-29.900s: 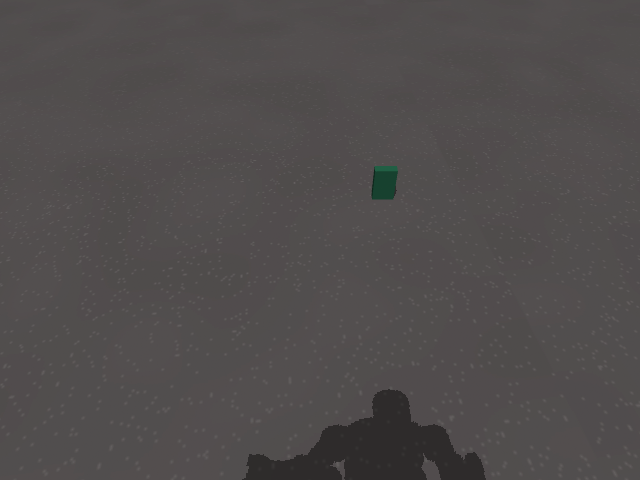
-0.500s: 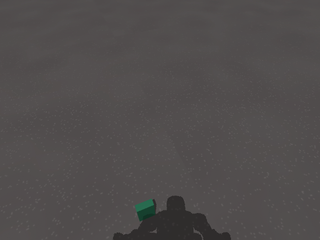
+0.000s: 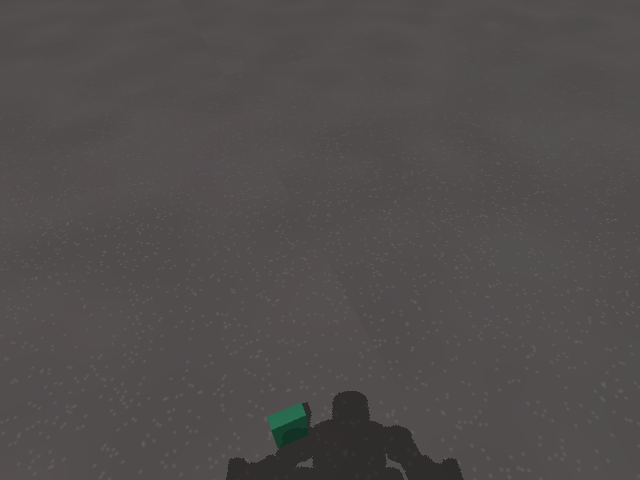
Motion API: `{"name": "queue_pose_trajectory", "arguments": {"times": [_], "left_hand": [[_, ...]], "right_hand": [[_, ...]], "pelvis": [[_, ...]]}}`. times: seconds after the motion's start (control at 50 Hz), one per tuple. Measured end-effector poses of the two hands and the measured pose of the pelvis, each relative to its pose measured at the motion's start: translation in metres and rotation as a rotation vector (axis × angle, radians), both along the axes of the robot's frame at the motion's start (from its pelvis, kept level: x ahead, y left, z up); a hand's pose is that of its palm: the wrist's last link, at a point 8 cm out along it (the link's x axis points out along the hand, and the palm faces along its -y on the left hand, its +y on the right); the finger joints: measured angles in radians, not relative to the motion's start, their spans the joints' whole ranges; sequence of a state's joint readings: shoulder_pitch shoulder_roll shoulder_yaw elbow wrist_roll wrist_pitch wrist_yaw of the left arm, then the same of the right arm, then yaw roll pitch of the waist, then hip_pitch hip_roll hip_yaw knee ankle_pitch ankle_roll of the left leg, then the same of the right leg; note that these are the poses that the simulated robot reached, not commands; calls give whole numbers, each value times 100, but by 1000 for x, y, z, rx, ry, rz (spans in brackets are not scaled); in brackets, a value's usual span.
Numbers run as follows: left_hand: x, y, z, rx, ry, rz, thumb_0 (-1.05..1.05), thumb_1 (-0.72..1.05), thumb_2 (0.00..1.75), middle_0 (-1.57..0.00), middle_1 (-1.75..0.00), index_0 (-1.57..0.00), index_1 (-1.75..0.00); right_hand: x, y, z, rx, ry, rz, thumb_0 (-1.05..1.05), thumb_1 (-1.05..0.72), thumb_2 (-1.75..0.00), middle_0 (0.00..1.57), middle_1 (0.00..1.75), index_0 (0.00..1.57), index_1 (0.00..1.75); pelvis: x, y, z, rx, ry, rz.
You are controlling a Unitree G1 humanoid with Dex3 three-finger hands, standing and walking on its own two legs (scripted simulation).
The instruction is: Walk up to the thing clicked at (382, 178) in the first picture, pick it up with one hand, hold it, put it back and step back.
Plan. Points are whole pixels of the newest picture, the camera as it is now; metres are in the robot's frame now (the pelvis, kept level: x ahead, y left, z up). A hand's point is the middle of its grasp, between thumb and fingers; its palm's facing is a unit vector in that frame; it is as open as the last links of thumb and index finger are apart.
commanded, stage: stand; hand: left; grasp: from the side
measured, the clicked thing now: (289, 426) +0.42 +0.13 -0.70
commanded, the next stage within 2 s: step back in 0.54 s
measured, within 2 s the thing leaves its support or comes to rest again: neither
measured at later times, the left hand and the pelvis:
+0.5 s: hand out of the picture +0.07 +0.25 -0.16, palm faces -0.01 -0.94 -0.34, open 7.4 cm; pelvis +0.00 +0.00 +0.00, yaw +0 degrees
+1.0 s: hand out of the picture +0.08 +0.30 -0.18, palm faces -0.02 -0.93 -0.37, open 7.4 cm; pelvis -0.07 +0.04 -0.02, yaw -1 degrees
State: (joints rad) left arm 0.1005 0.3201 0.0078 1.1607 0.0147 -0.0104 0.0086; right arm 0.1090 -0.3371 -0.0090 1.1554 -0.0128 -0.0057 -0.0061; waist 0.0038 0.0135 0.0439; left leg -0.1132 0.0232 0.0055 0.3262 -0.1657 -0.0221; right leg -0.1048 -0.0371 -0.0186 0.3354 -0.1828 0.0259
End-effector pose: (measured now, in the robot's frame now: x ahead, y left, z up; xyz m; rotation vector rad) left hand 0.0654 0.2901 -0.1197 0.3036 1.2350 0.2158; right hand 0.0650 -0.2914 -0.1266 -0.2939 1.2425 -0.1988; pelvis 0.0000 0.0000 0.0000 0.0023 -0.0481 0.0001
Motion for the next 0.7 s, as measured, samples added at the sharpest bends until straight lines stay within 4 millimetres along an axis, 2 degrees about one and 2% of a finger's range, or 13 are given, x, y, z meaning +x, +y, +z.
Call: {"name": "queue_pose_trajectory", "arguments": {"times": [0.54, 0.7], "left_hand": [[1, 0, 0, 1, 13, -7, 0, 90, 90, -20, -30, -20, -30], [-2, 16, -5, 32, 6, 6, 0, 90, 90, -20, -30, -20, -30]], "right_hand": [[-2, -4, 1, 2, 13, -11, 0, -91, -89, 21, 30, 20, 30], [-5, -14, -4, -22, 18, -15, 0, -90, -89, 21, 30, 20, 30]], "pelvis": [[3, -2, 1, 1, 7, -5], [-19, 0, -9, -9, 24, -5]]}}
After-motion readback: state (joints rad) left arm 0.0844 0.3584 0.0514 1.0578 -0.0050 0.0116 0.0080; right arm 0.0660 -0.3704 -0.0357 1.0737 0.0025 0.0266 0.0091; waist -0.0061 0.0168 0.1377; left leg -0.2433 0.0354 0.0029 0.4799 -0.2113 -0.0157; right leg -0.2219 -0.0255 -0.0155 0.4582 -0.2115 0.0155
